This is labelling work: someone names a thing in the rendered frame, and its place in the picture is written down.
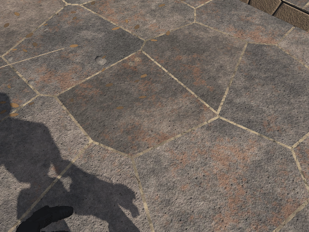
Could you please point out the left robot hand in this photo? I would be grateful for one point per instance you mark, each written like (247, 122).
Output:
(43, 217)

